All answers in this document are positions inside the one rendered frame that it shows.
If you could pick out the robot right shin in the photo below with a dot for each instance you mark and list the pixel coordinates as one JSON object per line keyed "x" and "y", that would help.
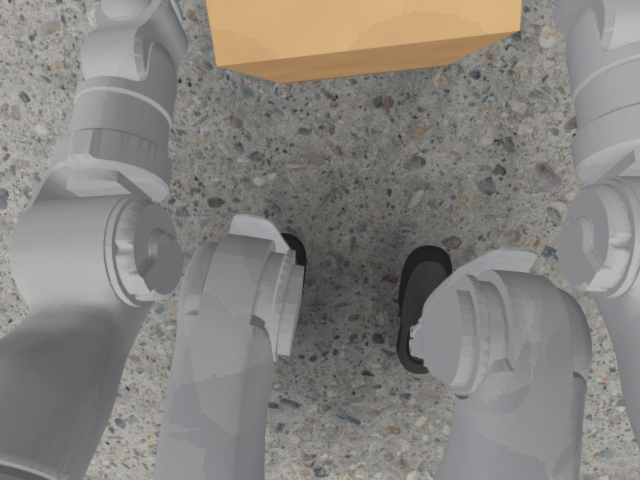
{"x": 507, "y": 259}

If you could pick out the robot left upper arm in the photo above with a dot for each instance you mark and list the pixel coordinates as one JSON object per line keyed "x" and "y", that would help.
{"x": 90, "y": 270}

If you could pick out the right robot foot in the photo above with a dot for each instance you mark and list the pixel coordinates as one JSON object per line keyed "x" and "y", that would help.
{"x": 424, "y": 270}

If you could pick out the robot right upper arm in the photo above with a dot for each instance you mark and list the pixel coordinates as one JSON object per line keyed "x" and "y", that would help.
{"x": 598, "y": 250}

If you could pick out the carton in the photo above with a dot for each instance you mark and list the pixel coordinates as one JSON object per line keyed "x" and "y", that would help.
{"x": 291, "y": 41}

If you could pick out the right robot forearm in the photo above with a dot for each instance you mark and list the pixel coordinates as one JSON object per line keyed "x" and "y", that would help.
{"x": 603, "y": 62}

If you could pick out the left robot forearm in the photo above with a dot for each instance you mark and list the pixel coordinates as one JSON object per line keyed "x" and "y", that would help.
{"x": 123, "y": 106}

